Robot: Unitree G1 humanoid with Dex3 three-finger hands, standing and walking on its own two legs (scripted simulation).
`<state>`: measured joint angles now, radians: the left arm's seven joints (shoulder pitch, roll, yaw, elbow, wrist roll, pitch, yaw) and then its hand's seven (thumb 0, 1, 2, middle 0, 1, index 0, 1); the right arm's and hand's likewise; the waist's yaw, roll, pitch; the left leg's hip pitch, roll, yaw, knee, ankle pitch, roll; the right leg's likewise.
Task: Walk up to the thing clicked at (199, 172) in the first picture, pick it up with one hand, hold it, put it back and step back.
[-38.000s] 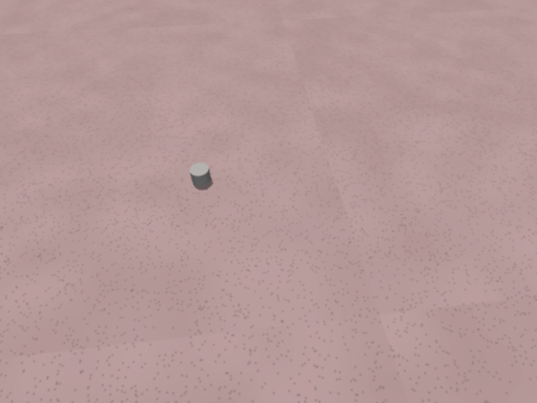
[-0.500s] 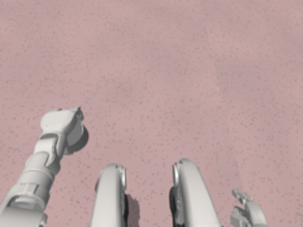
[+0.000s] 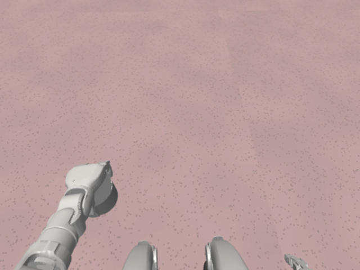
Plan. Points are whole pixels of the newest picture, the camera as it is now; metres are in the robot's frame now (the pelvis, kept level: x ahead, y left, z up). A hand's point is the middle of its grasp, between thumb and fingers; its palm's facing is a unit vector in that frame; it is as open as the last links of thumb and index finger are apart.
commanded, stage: lift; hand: left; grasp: from above
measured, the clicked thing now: (96, 193) +0.33 +0.22 -0.12
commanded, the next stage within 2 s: hold in 0.26 s
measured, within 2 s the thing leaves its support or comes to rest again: neither
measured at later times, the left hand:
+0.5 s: hand (84, 176) +0.34 +0.22 -0.02, palm faces -0.46 -0.07 -0.88, open 11.9 cm
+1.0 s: hand (81, 169) +0.34 +0.22 +0.01, palm faces -0.47 -0.06 -0.88, open 11.9 cm
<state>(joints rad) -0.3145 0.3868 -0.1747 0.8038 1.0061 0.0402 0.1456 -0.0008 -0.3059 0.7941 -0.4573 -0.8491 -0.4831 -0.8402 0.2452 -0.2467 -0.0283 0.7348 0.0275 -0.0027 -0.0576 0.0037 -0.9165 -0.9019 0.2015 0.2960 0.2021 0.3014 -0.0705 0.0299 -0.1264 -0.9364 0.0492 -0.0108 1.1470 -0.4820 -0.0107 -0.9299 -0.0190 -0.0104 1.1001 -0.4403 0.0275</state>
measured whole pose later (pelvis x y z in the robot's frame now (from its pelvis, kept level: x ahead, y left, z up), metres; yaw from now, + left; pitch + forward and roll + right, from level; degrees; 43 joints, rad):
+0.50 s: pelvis +0.03 +0.00 +0.06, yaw +0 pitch +9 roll -1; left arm -0.29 0.37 -0.19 0.81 1.01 0.03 0.13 0.00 -0.32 0.83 -0.44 -0.87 -0.47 -0.86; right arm 0.24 -0.25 -0.04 0.73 0.03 0.01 -0.04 0.00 -0.91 -0.90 0.20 0.30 0.20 0.30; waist -0.04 0.03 -0.07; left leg -0.55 0.04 0.02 0.77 -0.37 -0.01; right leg -0.56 -0.03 0.00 0.74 -0.33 0.03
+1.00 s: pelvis +0.04 +0.00 +0.07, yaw -1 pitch +5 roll +0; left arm -0.25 0.38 -0.19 0.71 1.02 0.02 0.04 0.00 -0.32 0.83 -0.44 -0.88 -0.47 -0.86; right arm 0.23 -0.26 -0.05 0.70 0.04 0.05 -0.03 0.00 -0.90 -0.90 0.20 0.30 0.20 0.30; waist -0.02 0.03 -0.05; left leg -0.41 0.04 0.04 0.64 -0.32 -0.01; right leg -0.43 -0.03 0.02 0.63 -0.29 0.03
